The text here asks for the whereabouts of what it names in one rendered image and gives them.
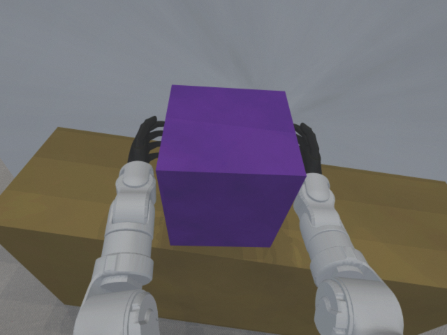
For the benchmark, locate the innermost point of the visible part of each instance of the carton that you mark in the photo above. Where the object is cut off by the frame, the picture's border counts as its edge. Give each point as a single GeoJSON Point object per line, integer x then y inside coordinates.
{"type": "Point", "coordinates": [229, 166]}

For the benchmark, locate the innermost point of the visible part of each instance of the robot right hand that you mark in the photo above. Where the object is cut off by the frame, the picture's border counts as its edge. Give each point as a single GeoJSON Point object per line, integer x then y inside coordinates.
{"type": "Point", "coordinates": [309, 148]}

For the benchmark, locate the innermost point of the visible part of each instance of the right robot forearm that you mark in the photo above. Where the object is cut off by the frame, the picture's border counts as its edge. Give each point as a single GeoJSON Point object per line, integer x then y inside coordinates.
{"type": "Point", "coordinates": [329, 246]}

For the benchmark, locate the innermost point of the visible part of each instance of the robot left upper arm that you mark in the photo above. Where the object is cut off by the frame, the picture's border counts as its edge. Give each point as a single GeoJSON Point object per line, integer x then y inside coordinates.
{"type": "Point", "coordinates": [129, 312]}

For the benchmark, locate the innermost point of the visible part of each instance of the left robot forearm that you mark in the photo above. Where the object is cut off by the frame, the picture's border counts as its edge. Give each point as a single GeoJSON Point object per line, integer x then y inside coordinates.
{"type": "Point", "coordinates": [125, 262]}

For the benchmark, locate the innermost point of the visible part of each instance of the robot right upper arm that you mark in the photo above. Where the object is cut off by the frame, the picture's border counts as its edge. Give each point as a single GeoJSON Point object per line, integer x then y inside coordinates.
{"type": "Point", "coordinates": [353, 306]}

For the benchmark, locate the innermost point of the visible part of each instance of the pedestal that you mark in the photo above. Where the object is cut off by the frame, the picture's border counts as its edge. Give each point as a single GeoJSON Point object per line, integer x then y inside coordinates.
{"type": "Point", "coordinates": [53, 217]}

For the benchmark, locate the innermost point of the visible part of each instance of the robot left hand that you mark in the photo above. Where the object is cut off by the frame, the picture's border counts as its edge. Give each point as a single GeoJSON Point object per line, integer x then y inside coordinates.
{"type": "Point", "coordinates": [141, 146]}

